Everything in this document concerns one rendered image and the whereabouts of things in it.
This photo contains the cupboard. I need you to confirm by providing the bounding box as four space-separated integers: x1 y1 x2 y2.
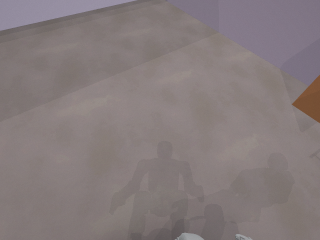
292 75 320 123

